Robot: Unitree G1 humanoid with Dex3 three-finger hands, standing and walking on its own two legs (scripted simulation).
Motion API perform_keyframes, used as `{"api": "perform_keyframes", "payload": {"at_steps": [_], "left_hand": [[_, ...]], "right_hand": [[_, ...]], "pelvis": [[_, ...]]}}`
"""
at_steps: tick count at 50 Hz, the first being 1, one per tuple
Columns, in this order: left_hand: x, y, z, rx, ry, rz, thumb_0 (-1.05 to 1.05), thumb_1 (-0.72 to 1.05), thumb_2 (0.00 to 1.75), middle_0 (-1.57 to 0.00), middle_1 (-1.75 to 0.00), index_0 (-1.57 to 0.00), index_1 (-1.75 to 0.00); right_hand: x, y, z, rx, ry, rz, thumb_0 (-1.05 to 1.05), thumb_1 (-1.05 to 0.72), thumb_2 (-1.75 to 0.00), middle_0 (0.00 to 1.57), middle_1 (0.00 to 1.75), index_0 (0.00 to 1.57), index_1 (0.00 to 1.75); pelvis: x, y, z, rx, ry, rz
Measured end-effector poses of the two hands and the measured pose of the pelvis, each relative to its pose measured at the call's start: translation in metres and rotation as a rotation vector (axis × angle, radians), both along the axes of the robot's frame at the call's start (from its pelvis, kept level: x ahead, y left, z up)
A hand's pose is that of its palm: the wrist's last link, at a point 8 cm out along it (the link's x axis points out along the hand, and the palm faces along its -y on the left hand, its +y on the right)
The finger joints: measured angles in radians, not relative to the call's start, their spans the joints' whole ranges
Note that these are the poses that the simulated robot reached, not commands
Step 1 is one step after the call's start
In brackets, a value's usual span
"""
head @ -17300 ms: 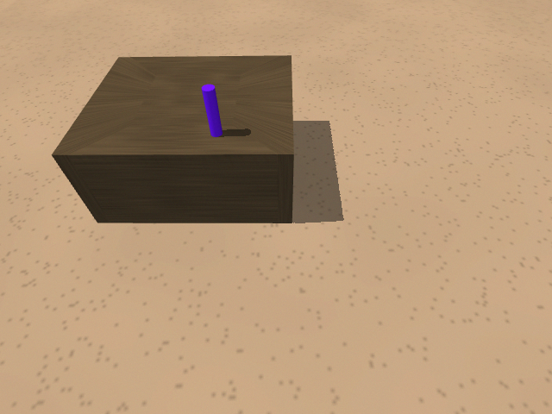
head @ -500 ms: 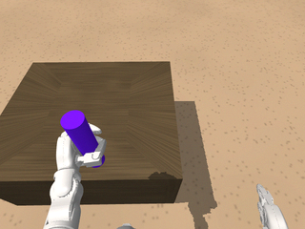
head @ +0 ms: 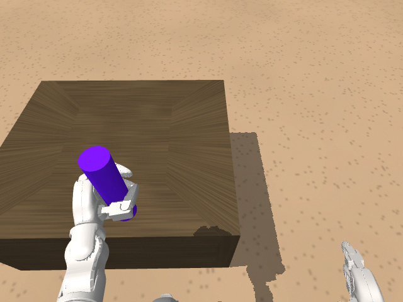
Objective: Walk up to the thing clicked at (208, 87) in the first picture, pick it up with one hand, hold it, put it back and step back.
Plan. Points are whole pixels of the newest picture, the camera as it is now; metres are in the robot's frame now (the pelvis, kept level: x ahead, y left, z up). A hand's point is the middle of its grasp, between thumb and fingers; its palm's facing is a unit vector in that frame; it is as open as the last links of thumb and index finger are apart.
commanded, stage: hold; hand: left
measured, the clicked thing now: (112, 189) +0.32 +0.19 +0.06
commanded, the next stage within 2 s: crouch in 0.40 s
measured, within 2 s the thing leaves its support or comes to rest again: neither
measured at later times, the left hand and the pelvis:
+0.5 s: hand (122, 189) +0.32 +0.17 +0.05, palm faces +0.18 -0.98 +0.00, open 6.2 cm; pelvis +0.00 +0.00 +0.00, yaw +0 degrees
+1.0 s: hand (131, 187) +0.37 +0.18 -0.04, palm faces +0.19 -0.98 +0.01, open 6.2 cm; pelvis -0.02 +0.00 -0.03, yaw +0 degrees
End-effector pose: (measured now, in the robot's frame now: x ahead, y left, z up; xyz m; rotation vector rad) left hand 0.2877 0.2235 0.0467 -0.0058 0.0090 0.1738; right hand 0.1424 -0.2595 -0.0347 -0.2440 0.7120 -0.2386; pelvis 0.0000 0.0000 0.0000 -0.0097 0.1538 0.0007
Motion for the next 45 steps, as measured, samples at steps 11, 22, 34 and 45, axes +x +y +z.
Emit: {"api": "perform_keyframes", "payload": {"at_steps": [11, 22, 34, 45], "left_hand": [[0.006, -0.002, 0.007, -0.001, -0.005, -0.012, -0.03, -0.01, 1.21, -0.96, -1.13, -0.98, -1.15], [0.003, -0.004, 0.004, -0.003, 0.004, 0.004, -0.03, 0.0, 1.21, -0.96, -1.13, -0.98, -1.15], [0.009, -0.002, -0.005, -0.008, 0.01, -0.002, -0.03, 0.0, 1.21, -0.96, -1.13, -0.98, -1.15], [0.038, 0.006, -0.061, -0.015, 0.06, 0.015, -0.03, 0.0, 1.21, -0.96, -1.12, -0.98, -1.14]], "right_hand": [[-0.003, 0.001, -0.003, 0.013, 0.01, -0.009, -0.01, 0.53, -0.06, 0.05, 0.05, 0.06, 0.05], [-0.001, -0.002, -0.002, 0.009, 0.008, -0.011, -0.01, 0.53, -0.06, 0.05, 0.05, 0.06, 0.05], [-0.001, 0.002, 0.001, 0.009, -0.01, 0.014, -0.01, 0.54, -0.06, 0.05, 0.05, 0.06, 0.05], [-0.012, 0.001, 0.0, -0.05, -0.008, 0.055, -0.01, 0.55, -0.05, 0.06, 0.05, 0.06, 0.05]], "pelvis": [[0.001, 0.0, 0.002, 0.001, -0.004, -0.002], [0.001, -0.002, 0.002, 0.003, -0.005, -0.003], [-0.003, -0.004, 0.0, 0.004, 0.001, 0.001], [-0.016, -0.002, -0.019, -0.003, 0.077, -0.001]]}}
